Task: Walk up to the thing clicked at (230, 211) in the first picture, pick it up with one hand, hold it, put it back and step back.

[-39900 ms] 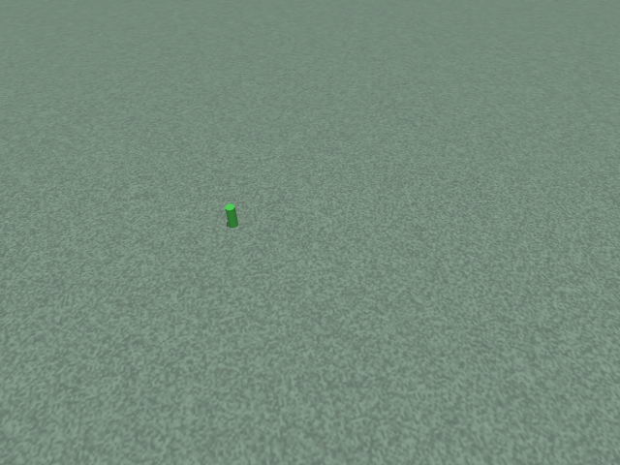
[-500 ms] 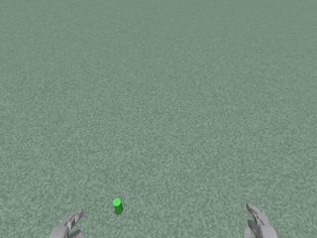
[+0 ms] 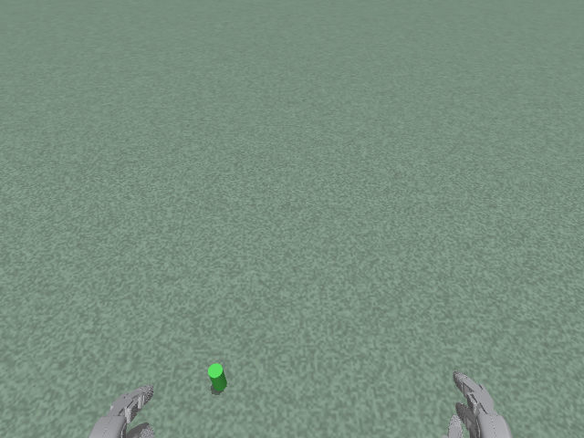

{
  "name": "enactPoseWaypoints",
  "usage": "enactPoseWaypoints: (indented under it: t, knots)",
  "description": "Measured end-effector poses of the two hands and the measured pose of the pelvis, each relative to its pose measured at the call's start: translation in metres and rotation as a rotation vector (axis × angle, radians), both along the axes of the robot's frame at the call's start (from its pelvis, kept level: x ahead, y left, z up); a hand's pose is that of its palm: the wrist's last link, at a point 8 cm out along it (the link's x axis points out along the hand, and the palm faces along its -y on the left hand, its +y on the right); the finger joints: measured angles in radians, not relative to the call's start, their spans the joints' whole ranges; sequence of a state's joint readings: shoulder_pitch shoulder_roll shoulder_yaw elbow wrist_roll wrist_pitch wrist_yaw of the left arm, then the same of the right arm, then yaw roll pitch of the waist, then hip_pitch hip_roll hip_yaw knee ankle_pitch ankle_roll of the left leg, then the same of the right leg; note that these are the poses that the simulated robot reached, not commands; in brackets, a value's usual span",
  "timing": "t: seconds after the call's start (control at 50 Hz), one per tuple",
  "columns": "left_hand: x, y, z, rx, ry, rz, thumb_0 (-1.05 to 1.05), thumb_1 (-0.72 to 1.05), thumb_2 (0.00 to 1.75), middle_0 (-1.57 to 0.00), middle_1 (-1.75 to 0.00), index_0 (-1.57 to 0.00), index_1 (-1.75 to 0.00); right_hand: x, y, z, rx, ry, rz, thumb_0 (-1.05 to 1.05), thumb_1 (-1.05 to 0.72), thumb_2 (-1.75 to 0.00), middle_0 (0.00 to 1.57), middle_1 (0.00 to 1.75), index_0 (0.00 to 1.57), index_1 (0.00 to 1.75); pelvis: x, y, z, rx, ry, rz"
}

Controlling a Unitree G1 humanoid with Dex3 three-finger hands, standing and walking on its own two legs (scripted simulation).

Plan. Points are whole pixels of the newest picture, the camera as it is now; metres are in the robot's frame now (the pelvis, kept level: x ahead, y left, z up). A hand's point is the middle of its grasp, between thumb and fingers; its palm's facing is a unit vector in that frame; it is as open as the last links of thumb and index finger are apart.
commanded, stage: stand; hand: left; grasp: from above
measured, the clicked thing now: (217, 377) +0.48 +0.22 -0.66
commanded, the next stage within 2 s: none
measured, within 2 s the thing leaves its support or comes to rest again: neither
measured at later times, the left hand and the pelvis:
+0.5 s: hand out of the picture +0.06 +0.25 -0.11, palm faces +0.05 -0.95 -0.32, open 7.4 cm; pelvis +0.00 +0.01 +0.05, yaw +1 degrees
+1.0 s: hand out of the picture +0.02 +0.24 -0.09, palm faces +0.04 -0.94 -0.35, open 7.4 cm; pelvis -0.01 +0.00 +0.07, yaw +1 degrees
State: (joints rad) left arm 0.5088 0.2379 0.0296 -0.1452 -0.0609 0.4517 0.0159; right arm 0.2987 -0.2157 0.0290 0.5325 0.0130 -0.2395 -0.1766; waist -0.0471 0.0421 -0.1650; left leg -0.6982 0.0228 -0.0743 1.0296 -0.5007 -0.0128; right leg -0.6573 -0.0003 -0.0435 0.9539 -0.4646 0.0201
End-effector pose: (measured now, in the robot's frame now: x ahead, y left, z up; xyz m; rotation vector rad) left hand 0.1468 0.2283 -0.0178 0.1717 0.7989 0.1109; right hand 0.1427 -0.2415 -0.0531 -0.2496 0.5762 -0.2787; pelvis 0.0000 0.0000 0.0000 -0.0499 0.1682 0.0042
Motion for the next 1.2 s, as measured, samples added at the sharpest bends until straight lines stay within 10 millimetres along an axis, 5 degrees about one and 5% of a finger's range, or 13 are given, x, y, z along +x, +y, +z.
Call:
enactPoseWaypoints:
  t: [0.08,0.18,0.38,0.52,0.66,0.92,1.2]
  knots:
    - [0.001,0.002,-0.002,0.025,-0.014,-0.015,0.01,0.91,0.90,-0.20,-0.30,-0.20,-0.30,-0.001,0.000,-0.003,-0.014,0.028,0.022,0.01,-0.90,-0.90,0.20,0.30,0.20,0.30,-0.002,0.000,0.001,0.004,-0.022,0.001]
    - [-0.001,0.023,-0.028,0.116,0.009,-0.026,0.01,0.90,0.90,-0.20,-0.30,-0.21,-0.30,-0.014,-0.010,-0.022,-0.032,0.316,0.151,0.01,-0.90,-0.90,0.21,0.30,0.21,0.30,-0.009,0.001,0.014,0.040,-0.115,0.002]
    - [-0.064,0.061,-0.051,0.137,0.265,0.078,0.01,0.91,0.90,-0.20,-0.30,-0.20,-0.30,-0.057,-0.030,-0.017,0.011,0.514,0.044,0.01,-0.90,-0.90,0.20,0.30,0.21,0.30,-0.006,0.007,0.037,0.045,-0.184,0.003]
    - [-0.105,0.064,-0.054,0.111,0.403,0.124,0.01,0.91,0.90,-0.20,-0.30,-0.20,-0.30,-0.079,-0.023,-0.014,0.037,0.600,0.006,0.01,-0.90,-0.90,0.20,0.30,0.20,0.30,-0.004,0.012,0.051,0.042,-0.222,0.007]
    - [-0.126,0.063,-0.051,0.102,0.468,0.139,0.01,0.91,0.90,-0.20,-0.30,-0.20,-0.30,-0.088,-0.015,-0.014,0.067,0.629,-0.006,0.01,-0.90,-0.90,0.20,0.30,0.20,0.30,-0.008,0.013,0.060,0.047,-0.250,0.007]
    - [-0.135,0.061,-0.041,0.132,0.500,0.150,0.00,0.91,0.90,-0.20,-0.30,-0.20,-0.30,-0.095,-0.028,-0.015,0.088,0.663,-0.016,0.01,-0.90,-0.90,0.20,0.30,0.20,0.30,-0.010,0.003,0.065,0.052,-0.253,0.011]
    - [-0.108,0.048,-0.037,0.129,0.470,0.129,0.00,0.91,0.90,-0.20,-0.30,-0.20,-0.30,-0.093,-0.049,-0.012,0.071,0.685,-0.024,0.01,-0.90,-0.90,0.20,0.30,0.20,0.30,-0.003,-0.010,0.067,0.051,-0.249,0.009]
